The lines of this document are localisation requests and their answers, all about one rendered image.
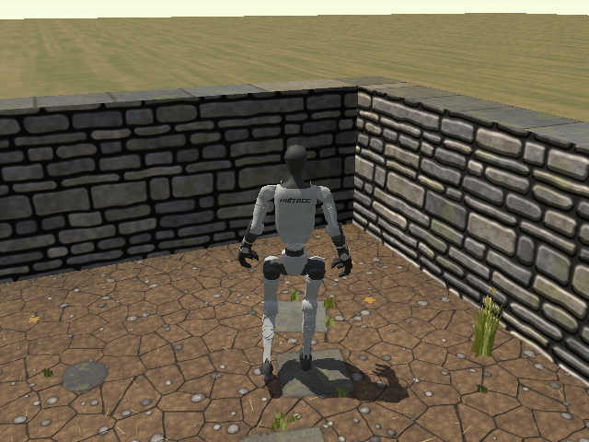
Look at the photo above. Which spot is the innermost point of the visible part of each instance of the robot right foot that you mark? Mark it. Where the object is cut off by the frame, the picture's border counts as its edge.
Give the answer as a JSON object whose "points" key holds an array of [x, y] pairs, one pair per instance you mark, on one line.
{"points": [[305, 363]]}

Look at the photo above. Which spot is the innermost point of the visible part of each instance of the robot left foot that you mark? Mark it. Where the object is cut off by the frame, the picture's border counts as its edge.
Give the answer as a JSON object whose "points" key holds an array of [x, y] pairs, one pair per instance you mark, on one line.
{"points": [[266, 368]]}

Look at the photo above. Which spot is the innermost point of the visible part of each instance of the right robot upper arm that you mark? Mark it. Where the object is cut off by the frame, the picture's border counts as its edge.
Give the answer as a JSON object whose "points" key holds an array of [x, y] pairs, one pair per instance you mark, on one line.
{"points": [[329, 210]]}

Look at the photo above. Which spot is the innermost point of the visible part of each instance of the robot right hand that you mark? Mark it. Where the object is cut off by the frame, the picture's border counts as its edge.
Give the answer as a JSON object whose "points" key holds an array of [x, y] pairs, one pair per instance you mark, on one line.
{"points": [[341, 263]]}

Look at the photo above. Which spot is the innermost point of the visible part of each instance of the robot left hand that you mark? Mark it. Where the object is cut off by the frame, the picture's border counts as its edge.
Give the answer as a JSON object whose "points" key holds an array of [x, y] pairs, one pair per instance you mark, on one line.
{"points": [[241, 257]]}

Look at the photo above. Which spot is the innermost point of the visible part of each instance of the left robot upper arm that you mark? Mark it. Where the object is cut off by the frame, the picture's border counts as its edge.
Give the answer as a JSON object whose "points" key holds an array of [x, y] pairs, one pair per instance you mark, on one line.
{"points": [[261, 207]]}

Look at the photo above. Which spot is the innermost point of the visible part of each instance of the robot left forearm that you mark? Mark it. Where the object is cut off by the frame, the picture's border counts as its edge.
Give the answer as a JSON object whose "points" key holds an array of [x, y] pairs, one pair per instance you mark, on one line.
{"points": [[248, 240]]}

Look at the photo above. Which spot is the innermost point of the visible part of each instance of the robot foot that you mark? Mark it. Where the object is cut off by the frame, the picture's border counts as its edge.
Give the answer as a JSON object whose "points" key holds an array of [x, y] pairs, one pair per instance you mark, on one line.
{"points": [[305, 363], [266, 368]]}

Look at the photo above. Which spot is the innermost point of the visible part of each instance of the robot right forearm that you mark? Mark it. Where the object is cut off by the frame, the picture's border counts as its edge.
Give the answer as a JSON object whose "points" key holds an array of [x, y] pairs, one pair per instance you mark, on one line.
{"points": [[340, 245]]}

